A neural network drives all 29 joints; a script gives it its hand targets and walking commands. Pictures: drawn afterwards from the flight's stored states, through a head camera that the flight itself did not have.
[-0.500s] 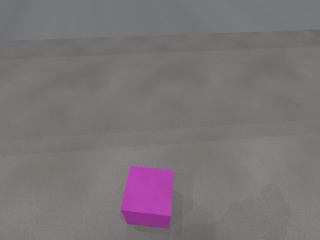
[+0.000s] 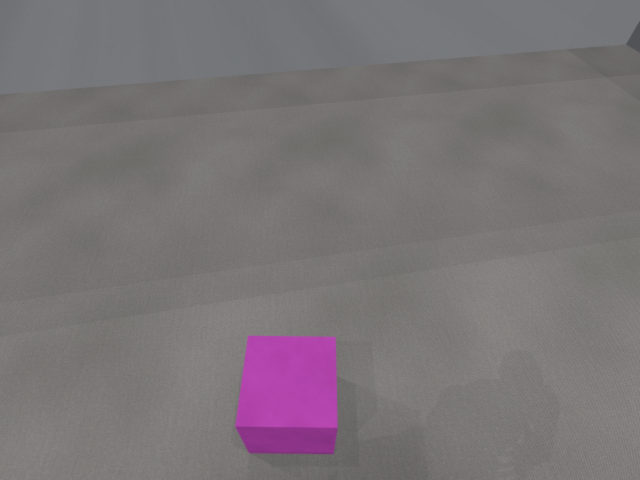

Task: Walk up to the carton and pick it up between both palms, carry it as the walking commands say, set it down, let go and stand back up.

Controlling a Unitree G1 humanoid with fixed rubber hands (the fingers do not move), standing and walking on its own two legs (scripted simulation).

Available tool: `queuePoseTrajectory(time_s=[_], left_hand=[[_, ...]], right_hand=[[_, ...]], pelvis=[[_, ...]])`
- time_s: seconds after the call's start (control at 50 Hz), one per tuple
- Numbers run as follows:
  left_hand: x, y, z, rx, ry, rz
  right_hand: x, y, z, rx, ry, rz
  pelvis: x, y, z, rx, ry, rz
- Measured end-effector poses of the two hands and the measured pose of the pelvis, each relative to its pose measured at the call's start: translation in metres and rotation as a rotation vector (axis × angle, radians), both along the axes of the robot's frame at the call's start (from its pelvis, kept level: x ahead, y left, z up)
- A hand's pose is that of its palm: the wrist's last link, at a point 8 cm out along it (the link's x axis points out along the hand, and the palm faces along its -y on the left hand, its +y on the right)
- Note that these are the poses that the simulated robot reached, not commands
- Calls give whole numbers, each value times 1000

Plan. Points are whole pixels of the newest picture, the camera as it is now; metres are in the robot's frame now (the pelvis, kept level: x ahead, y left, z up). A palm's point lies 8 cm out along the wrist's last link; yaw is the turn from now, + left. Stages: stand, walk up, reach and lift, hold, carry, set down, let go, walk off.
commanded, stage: walk up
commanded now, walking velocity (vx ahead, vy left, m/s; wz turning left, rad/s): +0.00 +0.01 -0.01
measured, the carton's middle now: (291, 396) +0.44 +0.07 -0.65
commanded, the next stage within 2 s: stand in 0.38 s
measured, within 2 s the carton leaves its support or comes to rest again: neither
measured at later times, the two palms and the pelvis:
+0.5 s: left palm out of the picture -0.04 +0.23 -0.14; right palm out of the picture -0.03 -0.19 -0.14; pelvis +0.00 +0.02 +0.01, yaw +1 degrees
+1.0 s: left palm out of the picture +0.13 +0.23 -0.15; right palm out of the picture +0.14 -0.18 -0.14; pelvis -0.01 +0.01 -0.02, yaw +4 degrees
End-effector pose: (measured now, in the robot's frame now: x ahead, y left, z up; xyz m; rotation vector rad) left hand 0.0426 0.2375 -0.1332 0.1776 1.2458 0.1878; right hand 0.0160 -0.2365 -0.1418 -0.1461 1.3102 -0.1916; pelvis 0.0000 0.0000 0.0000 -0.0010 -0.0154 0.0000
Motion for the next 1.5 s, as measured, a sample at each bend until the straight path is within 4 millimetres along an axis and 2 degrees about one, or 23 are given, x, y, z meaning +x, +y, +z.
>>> queuePoseTrajectory(time_s=[0.1,0.26,0.42,0.58,0.6,0.62,0.68,0.72,0.74,0.78,0.82,0.9,0.96,1.02,1.14,1.34,1.42,1.5], left_hand=[[-9,1,-2,-22,32,9],[-44,1,-7,-40,127,36],[-72,-4,-9,-60,202,59],[-79,-9,-11,-77,223,64],[-67,-8,-11,-82,194,44],[-44,-5,-12,-76,144,26],[42,15,-7,-16,-10,-22],[91,21,4,-4,-53,-40],[107,21,9,-11,-47,-41],[123,17,15,-33,-1,-41],[123,11,16,-59,51,-38],[102,-2,7,-105,111,-18],[87,-7,-5,-118,124,-6],[84,-5,-16,-115,88,-7],[103,6,-28,-92,-39,-41],[129,11,-37,-108,-139,-32],[147,13,-41,-108,-159,-41],[174,14,-44,-105,-187,-56]], right_hand=[[-18,14,4,15,46,5],[-40,30,4,34,111,5],[-48,39,2,45,144,5],[-51,45,1,50,151,-1],[-38,45,1,56,110,-22],[-17,43,0,52,58,-22],[65,29,0,25,-69,36],[114,25,8,20,-96,70],[132,26,13,22,-95,71],[155,30,22,38,-69,60],[158,38,24,58,-20,47],[139,52,17,81,56,32],[127,56,7,84,65,26],[125,57,-4,79,32,31],[137,55,-20,67,-80,57],[153,55,-30,73,-177,63],[170,57,-33,65,-214,55],[194,58,-36,52,-254,50]], pelvis=[[1,4,5,0,-9,2],[1,11,6,1,-11,9],[1,16,6,1,-7,15],[2,19,5,1,-3,16],[0,19,4,0,22,19],[-4,20,1,-3,49,23],[-17,20,-13,-10,89,42],[-22,20,-19,-13,117,50],[-22,20,-20,-14,131,49],[-20,19,-20,-14,154,45],[-15,18,-17,-14,170,42],[-7,15,-14,-14,200,50],[-6,12,-19,-17,243,60],[-10,11,-27,-22,293,63],[-25,8,-48,-29,347,60],[-53,9,-71,-22,302,53],[-65,9,-78,-22,289,52],[-77,10,-84,-22,297,49]])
